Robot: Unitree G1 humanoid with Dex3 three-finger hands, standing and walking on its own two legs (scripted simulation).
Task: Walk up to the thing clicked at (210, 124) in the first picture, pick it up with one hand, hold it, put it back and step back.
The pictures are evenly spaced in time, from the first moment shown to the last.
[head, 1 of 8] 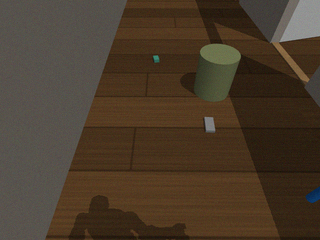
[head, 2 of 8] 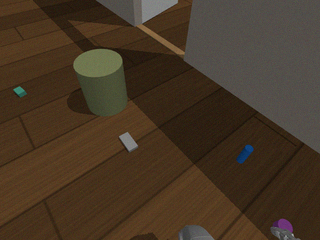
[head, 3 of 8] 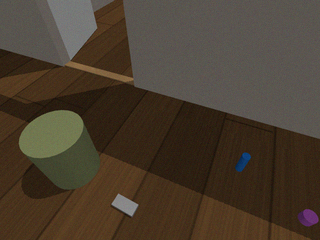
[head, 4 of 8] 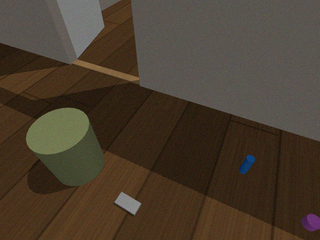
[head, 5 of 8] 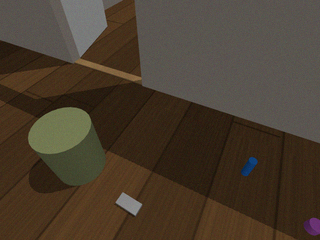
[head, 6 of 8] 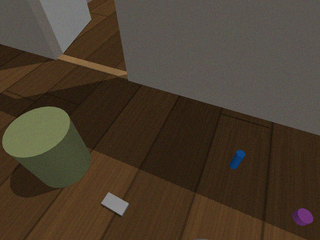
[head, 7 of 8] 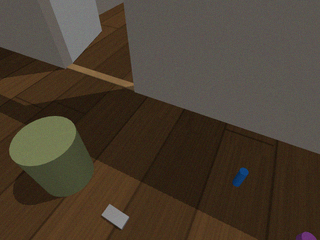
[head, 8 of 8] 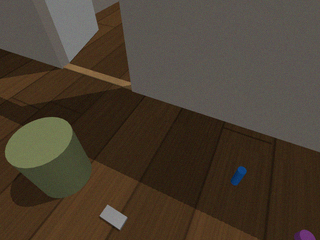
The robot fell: no
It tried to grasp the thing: no
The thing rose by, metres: 0.00
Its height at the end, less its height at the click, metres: +0.00
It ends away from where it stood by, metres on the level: 0.00
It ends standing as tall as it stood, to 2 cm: yes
